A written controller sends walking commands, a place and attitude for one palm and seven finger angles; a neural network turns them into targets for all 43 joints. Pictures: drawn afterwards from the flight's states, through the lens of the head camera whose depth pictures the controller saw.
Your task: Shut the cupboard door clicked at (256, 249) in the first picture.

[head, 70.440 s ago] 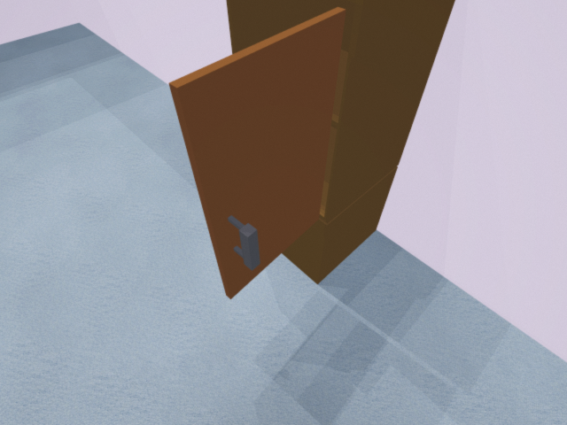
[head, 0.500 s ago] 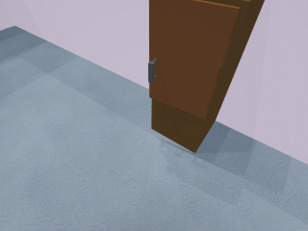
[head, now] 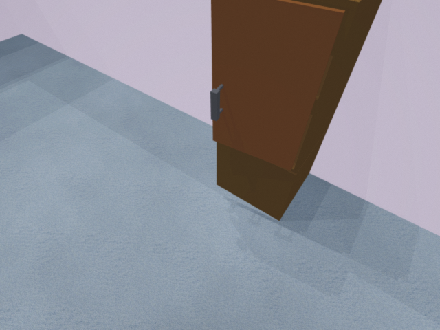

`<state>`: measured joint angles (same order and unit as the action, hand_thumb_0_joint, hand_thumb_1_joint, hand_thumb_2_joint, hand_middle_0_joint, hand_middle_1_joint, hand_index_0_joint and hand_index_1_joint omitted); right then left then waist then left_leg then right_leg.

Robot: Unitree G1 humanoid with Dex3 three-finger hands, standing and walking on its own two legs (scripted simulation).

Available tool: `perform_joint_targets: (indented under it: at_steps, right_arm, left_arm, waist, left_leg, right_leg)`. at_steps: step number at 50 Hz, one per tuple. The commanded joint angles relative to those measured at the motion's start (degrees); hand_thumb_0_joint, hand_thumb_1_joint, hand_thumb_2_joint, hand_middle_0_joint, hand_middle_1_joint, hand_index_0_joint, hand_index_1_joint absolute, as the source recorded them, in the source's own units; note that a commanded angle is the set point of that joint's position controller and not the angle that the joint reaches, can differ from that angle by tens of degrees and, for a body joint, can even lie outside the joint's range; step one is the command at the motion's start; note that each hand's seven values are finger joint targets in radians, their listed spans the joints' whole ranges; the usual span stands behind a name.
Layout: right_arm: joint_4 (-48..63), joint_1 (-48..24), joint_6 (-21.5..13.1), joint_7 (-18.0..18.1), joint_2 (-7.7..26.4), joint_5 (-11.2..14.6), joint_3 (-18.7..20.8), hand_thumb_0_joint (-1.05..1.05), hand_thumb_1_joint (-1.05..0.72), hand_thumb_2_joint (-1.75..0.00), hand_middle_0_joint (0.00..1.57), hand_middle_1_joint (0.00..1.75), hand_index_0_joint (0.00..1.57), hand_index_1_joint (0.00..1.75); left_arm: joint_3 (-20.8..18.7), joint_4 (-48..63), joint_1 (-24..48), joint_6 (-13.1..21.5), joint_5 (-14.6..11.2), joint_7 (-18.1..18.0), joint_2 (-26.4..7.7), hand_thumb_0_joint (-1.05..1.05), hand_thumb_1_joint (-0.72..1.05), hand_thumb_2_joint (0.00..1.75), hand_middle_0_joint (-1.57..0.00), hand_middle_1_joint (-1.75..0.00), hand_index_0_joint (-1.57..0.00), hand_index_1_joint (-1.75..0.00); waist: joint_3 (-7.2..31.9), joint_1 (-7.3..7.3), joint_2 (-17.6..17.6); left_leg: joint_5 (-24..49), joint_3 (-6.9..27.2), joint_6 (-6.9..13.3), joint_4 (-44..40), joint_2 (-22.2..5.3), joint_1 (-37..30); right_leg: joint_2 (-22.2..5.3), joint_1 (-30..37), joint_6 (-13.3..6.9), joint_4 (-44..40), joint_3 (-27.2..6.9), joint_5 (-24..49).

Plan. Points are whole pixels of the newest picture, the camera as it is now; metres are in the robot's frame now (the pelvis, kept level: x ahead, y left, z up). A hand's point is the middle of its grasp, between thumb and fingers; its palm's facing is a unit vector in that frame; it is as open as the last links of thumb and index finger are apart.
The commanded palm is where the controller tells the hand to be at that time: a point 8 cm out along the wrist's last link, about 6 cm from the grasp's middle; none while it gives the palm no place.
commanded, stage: walk to a spot facing it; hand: left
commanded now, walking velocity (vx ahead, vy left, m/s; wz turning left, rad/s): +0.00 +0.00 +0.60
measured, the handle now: (218, 102) +0.88 +0.05 -0.12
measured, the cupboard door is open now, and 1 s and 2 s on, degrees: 7 7 7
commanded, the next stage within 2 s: turn to face it in 1.98 s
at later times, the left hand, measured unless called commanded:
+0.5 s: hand out of the picture +0.02 +0.23 -0.20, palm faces +0.24 -0.94 -0.25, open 7.3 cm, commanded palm none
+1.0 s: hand out of the picture -0.04 +0.17 -0.17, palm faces +0.55 -0.78 -0.28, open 7.4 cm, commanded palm none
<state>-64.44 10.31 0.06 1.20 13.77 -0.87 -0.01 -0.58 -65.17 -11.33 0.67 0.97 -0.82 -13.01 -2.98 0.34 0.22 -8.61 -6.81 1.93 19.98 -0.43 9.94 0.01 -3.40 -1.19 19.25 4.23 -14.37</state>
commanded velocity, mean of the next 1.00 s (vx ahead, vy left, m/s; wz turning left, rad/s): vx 0.00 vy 0.00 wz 0.60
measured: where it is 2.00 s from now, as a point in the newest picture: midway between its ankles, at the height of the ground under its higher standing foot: outside the picture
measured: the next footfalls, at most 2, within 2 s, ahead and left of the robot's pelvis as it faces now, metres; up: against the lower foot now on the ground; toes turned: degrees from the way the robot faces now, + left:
right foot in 0.74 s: +0.09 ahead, -0.13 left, +0.00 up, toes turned +23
left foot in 1.10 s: -0.04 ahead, +0.09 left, +0.00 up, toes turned +43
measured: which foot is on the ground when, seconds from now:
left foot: down 0.00-0.72, up 0.74-1.00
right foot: down 0.00-0.36, up 0.38-0.72, down 0.74-1.00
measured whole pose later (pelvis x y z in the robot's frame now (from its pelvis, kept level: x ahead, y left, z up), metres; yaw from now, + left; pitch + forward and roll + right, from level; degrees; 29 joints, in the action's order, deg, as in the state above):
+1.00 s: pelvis +0.02 -0.04 -0.01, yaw +35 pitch +0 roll +3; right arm -51.3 7.7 4.8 -1.4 15.3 -1.2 4.4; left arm -3.0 -50.4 -12.1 -0.6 2.1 -1.3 -11.3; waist -7.5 0.8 -0.6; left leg -26.3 -2.0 -2.7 51.3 -0.8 23.8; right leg -7.1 -12.3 -0.1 33.1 9.8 -20.4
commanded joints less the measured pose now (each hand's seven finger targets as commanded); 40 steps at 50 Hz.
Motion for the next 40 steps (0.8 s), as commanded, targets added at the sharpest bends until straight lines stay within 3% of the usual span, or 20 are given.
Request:
perform_joint_targets:
  at_steps: [1, 3, 8, 9, 12, 14, 16, 17, 18, 19, 20, 22, 25, 31, 34, 35, 36, 37, 38, 40]
  right_arm:
    - [2.1, 0.9, -0.7, 0.4, 7.8, 0.0, 1.6, 0.00, -0.90, -0.90, 0.20, 0.30, 0.20, 0.30]
    - [2.2, 2.5, -0.1, 0.3, 4.4, 0.1, 1.0, 0.00, -0.90, -0.90, 0.20, 0.30, 0.20, 0.30]
    - [4.9, 2.6, 1.1, 0.1, 4.4, 0.0, 2.0, 0.00, -0.90, -0.90, 0.20, 0.30, 0.20, 0.30]
    - [5.5, 2.3, 1.4, 0.0, 4.0, -0.1, 2.3, 0.00, -0.90, -0.90, 0.20, 0.30, 0.20, 0.30]
    - [8.7, 0.0, 2.5, -0.3, 3.2, -0.3, 3.5, 0.00, -0.90, -0.90, 0.20, 0.30, 0.20, 0.30]
    - [10.4, 0.1, 2.5, -0.8, 2.6, 0.1, 3.7, 0.00, -0.90, -0.90, 0.20, 0.30, 0.20, 0.30]
    - [10.3, 4.3, 2.4, -1.2, 2.6, -0.2, 3.7, 0.00, -0.90, -0.90, 0.20, 0.30, 0.20, 0.30]
    - [9.9, 8.1, 2.0, -1.3, 4.6, -0.7, 4.2, 0.00, -0.90, -0.90, 0.20, 0.30, 0.20, 0.30]
    - [9.9, 10.5, 1.6, -1.1, 10.0, -1.1, 5.3, 0.00, -0.90, -0.90, 0.20, 0.30, 0.20, 0.30]
    - [9.5, 12.4, 1.9, -0.6, 11.6, -1.1, 5.8, 0.00, -0.90, -0.90, 0.20, 0.30, 0.20, 0.30]
    - [10.0, 10.9, 1.8, -0.2, 12.0, -1.2, 6.0, 0.00, -0.90, -0.90, 0.20, 0.30, 0.20, 0.30]
    - [12.3, 5.4, 1.5, 0.1, 9.9, -1.2, 5.4, 0.00, -0.90, -0.90, 0.20, 0.30, 0.20, 0.30]
    - [13.1, 4.1, 0.9, 0.3, 9.7, -1.2, 5.4, 0.00, -0.90, -0.90, 0.20, 0.30, 0.20, 0.30]
    - [14.0, 3.8, 1.8, -0.2, 10.6, -1.3, 6.4, 0.00, -0.90, -0.90, 0.20, 0.30, 0.20, 0.30]
    - [15.6, 0.6, 2.3, -0.6, 9.7, -0.7, 6.7, 0.00, -0.90, -0.90, 0.20, 0.30, 0.20, 0.30]
    - [16.4, -0.4, 2.5, -0.8, 8.0, -0.2, 6.7, 0.00, -0.90, -0.90, 0.20, 0.30, 0.20, 0.30]
    - [17.3, 0.0, 2.6, -1.2, 4.7, 0.2, 6.4, 0.00, -0.90, -0.90, 0.20, 0.30, 0.20, 0.30]
    - [18.0, -0.5, 2.6, -1.5, 4.8, -0.5, 6.7, 0.00, -0.90, -0.90, 0.20, 0.30, 0.20, 0.30]
    - [17.8, 0.0, 3.1, -1.5, 6.1, -0.9, 7.1, 0.00, -0.90, -0.90, 0.20, 0.30, 0.20, 0.30]
    - [16.5, 0.8, 3.3, -2.2, 4.8, -0.7, 6.5, 0.00, -0.90, -0.90, 0.20, 0.30, 0.20, 0.30]
  left_arm:
    - [-1.5, 1.7, -2.1, 0.7, -0.2, -0.7, -8.4, 0.00, 0.90, 0.90, -0.20, -0.30, -0.20, -0.30]
    - [-1.4, 1.8, -4.0, 0.0, -0.3, -1.1, -5.5, 0.00, 0.90, 0.90, -0.20, -0.30, -0.20, -0.30]
    - [-3.5, 4.6, -5.6, -1.0, -0.1, -1.6, -7.8, 0.00, 0.90, 0.90, -0.20, -0.30, -0.20, -0.30]
    - [-3.9, 5.3, -5.3, -1.2, -0.1, -1.7, -8.4, 0.00, 0.90, 0.90, -0.20, -0.30, -0.20, -0.30]
    - [-4.8, 8.0, -4.6, -1.2, 0.6, -1.9, -9.0, 0.00, 0.90, 0.90, -0.20, -0.30, -0.20, -0.30]
    - [-5.4, 9.9, -1.7, -1.1, 1.1, -2.0, -9.8, 0.00, 0.90, 0.90, -0.20, -0.30, -0.20, -0.30]
    - [-5.6, 11.3, -0.6, -1.1, 0.6, -1.6, -10.3, 0.00, 0.90, 0.90, -0.20, -0.30, -0.20, -0.30]
    - [-5.5, 12.0, -1.4, -1.4, 0.1, -1.4, -9.4, 0.00, 0.90, 0.90, -0.20, -0.30, -0.20, -0.30]
    - [-4.9, 13.5, -2.3, -1.8, -0.4, -1.1, -6.1, 0.00, 0.90, 0.90, -0.20, -0.30, -0.20, -0.30]
    - [-4.5, 15.5, 0.9, -2.3, 0.1, -1.4, -5.9, 0.00, 0.90, 0.90, -0.20, -0.30, -0.20, -0.30]
    - [-5.0, 15.8, 3.4, -2.9, 0.3, -1.4, -5.5, 0.00, 0.90, 0.90, -0.20, -0.30, -0.20, -0.30]
    - [-5.2, 15.6, 3.5, -2.7, 0.5, -0.8, -5.5, 0.00, 0.90, 0.90, -0.20, -0.30, -0.20, -0.30]
    - [-5.0, 15.3, 1.0, -2.0, 0.3, -0.3, -4.4, 0.00, 0.90, 0.90, -0.20, -0.30, -0.20, -0.30]
    - [-4.5, 17.4, 1.0, -1.9, 0.2, -0.5, -3.9, 0.00, 0.90, 0.90, -0.20, -0.30, -0.20, -0.30]
    - [-5.0, 16.8, -4.3, -1.6, 0.0, -0.8, -5.6, 0.00, 0.90, 0.90, -0.20, -0.30, -0.20, -0.30]
    - [-5.6, 16.7, -6.4, -1.3, 0.3, -1.1, -7.9, 0.00, 0.90, 0.90, -0.20, -0.30, -0.20, -0.30]
    - [-6.6, 17.2, -6.8, -0.9, 1.2, -1.4, -12.9, 0.00, 0.90, 0.90, -0.20, -0.30, -0.20, -0.30]
    - [-6.2, 18.3, -3.0, -1.1, 1.2, -1.5, -14.4, 0.00, 0.90, 0.90, -0.20, -0.30, -0.20, -0.30]
    - [-6.2, 19.0, -0.9, -0.8, 0.9, -1.9, -12.0, 0.00, 0.90, 0.90, -0.20, -0.30, -0.20, -0.30]
    - [-5.1, 19.4, 3.6, -0.4, 0.8, -1.8, -8.6, 0.00, 0.90, 0.90, -0.20, -0.30, -0.20, -0.30]
  waist:
    - [1.0, 0.16, 0.3]
    - [2.1, 0.05, -0.6]
    - [2.4, -0.96, -3.3]
    - [1.5, -1.06, -4.8]
    - [-1.1, -1.68, -8.7]
    - [-2.3, -0.16, -7.3]
    - [0.2, 2.03, -4.2]
    - [2.8, 3.46, 3.3]
    - [3.4, 3.58, 19.4]
    - [4.0, 4.83, 15.0]
    - [2.6, 4.27, 11.5]
    - [1.0, 2.15, 8.2]
    - [6.2, 1.07, 4.4]
    - [7.1, 1.32, 8.4]
    - [8.3, -1.47, 8.6]
    - [7.3, -2.65, 4.2]
    - [5.6, -3.07, -9.8]
    - [2.5, -2.31, -12.8]
    - [2.6, -0.52, -9.8]
    - [0.3, 1.94, -9.0]
  left_leg:
    - [7.6, 9.0, 0.0, -2.4, -7.1, -4.2]
    - [10.9, 8.7, -0.5, 0.2, -6.7, -2.8]
    - [12.3, 7.5, -1.2, 9.8, -3.9, 5.1]
    - [8.7, 6.4, -1.7, 13.6, -2.9, 7.7]
    - [-18.6, 5.2, -2.6, 31.1, -2.2, 15.8]
    - [-21.3, 6.4, -2.7, 28.6, -4.4, 15.7]
    - [-8.3, 3.0, -2.5, 16.1, -2.6, 7.5]
    - [9.5, 8.4, -0.1, 8.7, -4.9, -0.1]
    - [28.5, 27.7, 7.1, 3.4, -16.5, -4.4]
    - [17.1, 34.7, 10.6, -2.6, -20.5, 0.2]
    - [2.2, 35.6, 9.4, -4.9, -19.4, 3.6]
    - [-8.8, 32.2, 8.2, -5.6, -15.8, 7.7]
    - [-1.0, 28.2, 8.4, -2.7, -13.0, 2.1]
    - [5.6, 28.9, 7.4, -0.3, -10.0, 2.9]
    - [3.0, 27.5, 4.4, 3.1, -6.2, 9.2]
    - [-5.7, 25.6, 1.7, 6.7, -2.8, 16.7]
    - [-17.5, 16.7, -2.7, 20.2, 4.6, 26.7]
    - [-24.3, 11.2, -4.0, 37.3, 6.0, 26.6]
    - [-23.4, 12.8, -3.6, 46.4, 3.3, 25.2]
    - [-18.0, 10.9, -4.6, 51.5, 0.1, 25.3]
  right_leg:
    - [-7.4, -4.5, -1.4, -4.1, -6.3, 9.3]
    - [-8.0, -3.5, -0.7, -1.2, -4.6, 12.0]
    - [-12.4, -0.9, -3.2, 3.8, -3.7, 19.0]
    - [-14.8, -0.6, -4.9, 3.9, -4.4, 20.4]
    - [-23.0, -1.2, -11.3, 2.6, -6.9, 29.3]
    - [-23.8, -2.4, -10.3, 6.2, -3.5, 32.1]
    - [-19.6, -4.6, -5.2, 15.1, 2.4, 31.1]
    - [-14.8, -10.8, -0.7, 24.3, 5.7, 21.9]
    - [-5.9, -21.3, 3.9, 37.0, 7.0, -8.8]
    - [-3.5, -22.1, 2.8, 44.2, -0.5, -24.3]
    - [-4.5, -24.9, 2.4, 47.5, -4.4, -20.4]
    - [-5.3, -26.4, 2.9, 47.1, -6.2, -12.5]
    - [-3.9, -25.5, 3.6, 40.1, -5.5, -10.4]
    - [-0.3, -19.0, 3.8, 26.0, -3.7, -10.7]
    - [0.9, -7.1, 3.4, 11.5, -2.8, -2.9]
    - [-2.8, -0.5, 2.2, 3.5, -6.1, -2.4]
    - [-17.0, 2.3, -3.2, -5.3, -23.0, -10.7]
    - [-27.6, -6.5, -8.7, -7.9, -28.7, -8.3]
    - [-26.7, -10.2, -10.1, -5.8, -27.0, -2.3]
    - [-20.1, -9.0, -8.8, 0.8, -14.0, 14.5]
